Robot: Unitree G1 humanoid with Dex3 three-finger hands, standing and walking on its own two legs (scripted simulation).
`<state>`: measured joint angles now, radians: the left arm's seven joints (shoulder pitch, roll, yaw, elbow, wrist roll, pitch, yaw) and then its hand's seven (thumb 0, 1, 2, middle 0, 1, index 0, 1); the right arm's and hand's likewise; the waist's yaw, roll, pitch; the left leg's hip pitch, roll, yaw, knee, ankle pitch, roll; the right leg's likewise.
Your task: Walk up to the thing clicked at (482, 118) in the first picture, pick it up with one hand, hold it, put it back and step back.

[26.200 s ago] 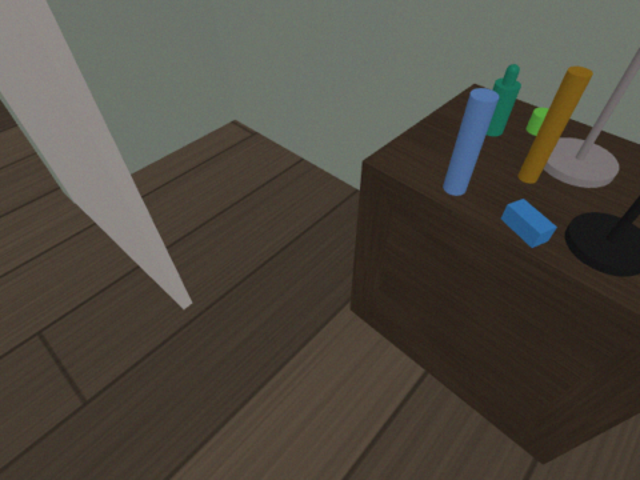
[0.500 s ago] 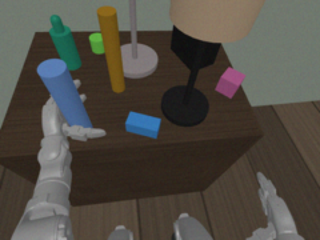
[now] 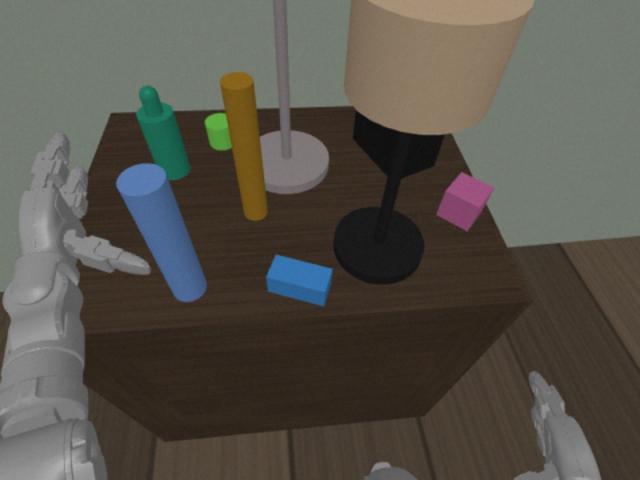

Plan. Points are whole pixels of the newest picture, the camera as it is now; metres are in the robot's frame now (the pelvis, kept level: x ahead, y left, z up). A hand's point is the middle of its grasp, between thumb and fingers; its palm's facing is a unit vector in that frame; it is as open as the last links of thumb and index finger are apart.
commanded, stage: rise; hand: left
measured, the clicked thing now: (169, 242) +0.42 +0.18 +0.07
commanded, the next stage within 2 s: sink last in 0.10 s
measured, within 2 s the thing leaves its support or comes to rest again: neither
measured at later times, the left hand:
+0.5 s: hand (31, 272) +0.35 +0.30 +0.11, palm faces +0.36 -0.88 -0.32, open 17.5 cm
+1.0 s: hand (33, 475) +0.16 +0.24 +0.11, palm faces +0.34 -0.86 -0.38, open 17.3 cm
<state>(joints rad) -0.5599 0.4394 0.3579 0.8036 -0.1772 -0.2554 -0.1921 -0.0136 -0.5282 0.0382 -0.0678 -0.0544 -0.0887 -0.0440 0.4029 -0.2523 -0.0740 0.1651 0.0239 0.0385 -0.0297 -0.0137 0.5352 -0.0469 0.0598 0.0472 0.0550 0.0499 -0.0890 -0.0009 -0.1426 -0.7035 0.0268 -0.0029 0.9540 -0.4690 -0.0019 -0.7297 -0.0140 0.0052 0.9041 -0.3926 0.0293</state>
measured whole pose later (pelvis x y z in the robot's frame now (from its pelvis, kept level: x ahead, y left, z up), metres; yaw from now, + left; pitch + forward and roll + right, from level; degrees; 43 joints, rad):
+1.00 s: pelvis +0.00 -0.01 +0.03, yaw +3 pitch +2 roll +0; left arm 0.58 0.29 0.23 -0.28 -0.07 -0.04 0.05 -0.01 -0.48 0.01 -0.05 -0.05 -0.06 -0.04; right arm 0.38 -0.22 -0.12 0.33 0.04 -0.04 -0.08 -0.01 0.56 -0.04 0.06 0.05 0.06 0.05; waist 0.05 0.04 -0.06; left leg -0.39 0.00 -0.03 0.74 -0.38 -0.01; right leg -0.42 -0.04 -0.03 0.73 -0.34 0.02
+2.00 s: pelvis +0.00 -0.01 +0.02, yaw +1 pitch +3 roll -1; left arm 0.34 0.19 0.02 0.31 -0.01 -0.06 0.08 -0.01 -0.58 0.03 -0.05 -0.05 -0.05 -0.05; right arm 0.29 -0.20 0.01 0.50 0.01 -0.10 -0.08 0.00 -0.85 -0.87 0.20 0.29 0.20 0.29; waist -0.01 -0.01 -0.03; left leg -0.44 0.02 -0.02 0.78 -0.40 -0.01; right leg -0.46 -0.02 -0.01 0.75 -0.34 0.02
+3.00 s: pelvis -0.03 -0.01 +0.05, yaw +2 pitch -4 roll +0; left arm 0.19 0.37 -0.02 1.11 0.02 -0.01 0.00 0.00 -0.51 0.07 -0.06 -0.05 -0.06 -0.06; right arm 0.21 -0.35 0.00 1.09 -0.03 0.00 0.02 0.00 -0.90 -0.90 0.21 0.30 0.20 0.30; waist 0.01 0.00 0.03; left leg -0.19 0.00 -0.01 0.45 -0.20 -0.01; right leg -0.22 -0.04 -0.01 0.45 -0.16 0.02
